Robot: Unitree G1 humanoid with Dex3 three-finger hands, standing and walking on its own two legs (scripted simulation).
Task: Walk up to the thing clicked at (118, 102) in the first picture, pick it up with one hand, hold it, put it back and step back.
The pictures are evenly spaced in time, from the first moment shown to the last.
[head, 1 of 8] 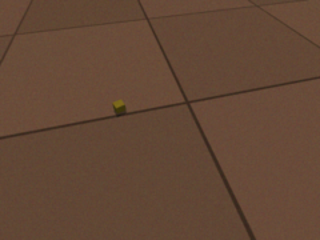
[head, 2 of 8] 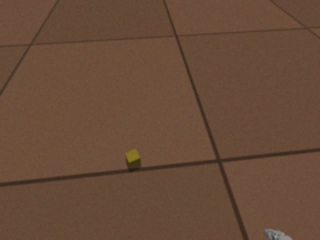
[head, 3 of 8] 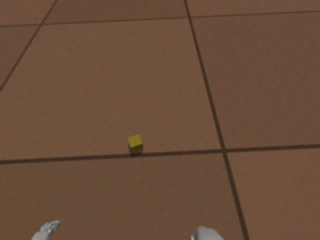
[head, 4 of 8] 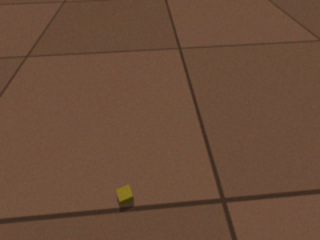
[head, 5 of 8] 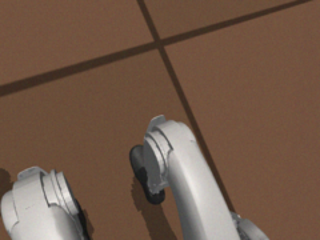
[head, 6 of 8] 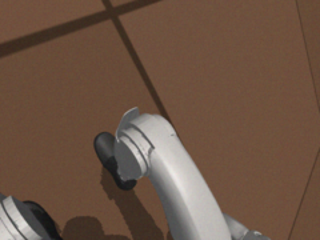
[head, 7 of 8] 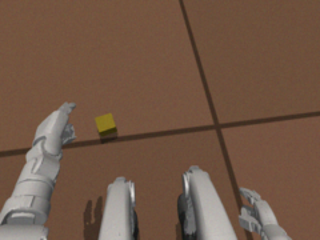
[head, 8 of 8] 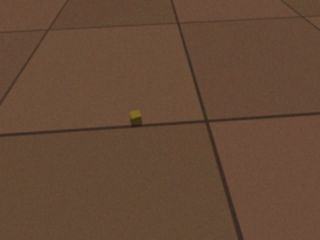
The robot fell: no
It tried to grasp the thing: yes
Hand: left
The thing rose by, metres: 0.00
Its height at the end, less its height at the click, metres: +0.00
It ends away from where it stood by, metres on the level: 0.02
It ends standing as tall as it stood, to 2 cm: yes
